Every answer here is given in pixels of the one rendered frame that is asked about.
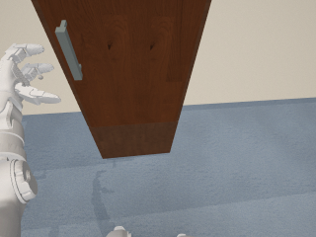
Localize cupboard door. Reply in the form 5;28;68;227
38;0;206;127

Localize left robot forearm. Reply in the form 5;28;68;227
0;91;27;163

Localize robot left shin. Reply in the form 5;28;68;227
114;226;125;230

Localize robot left upper arm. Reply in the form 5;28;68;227
0;159;38;237

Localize left robot hand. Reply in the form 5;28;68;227
0;43;61;106

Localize handle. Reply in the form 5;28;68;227
55;20;83;81

